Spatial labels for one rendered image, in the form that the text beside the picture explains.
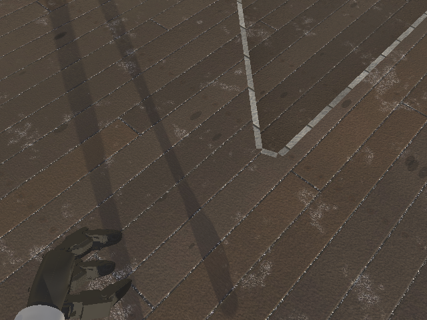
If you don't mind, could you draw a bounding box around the left robot forearm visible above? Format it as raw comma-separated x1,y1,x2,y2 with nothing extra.
14,305,65,320

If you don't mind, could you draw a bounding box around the robot left hand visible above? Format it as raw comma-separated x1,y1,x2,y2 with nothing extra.
27,227,132,320

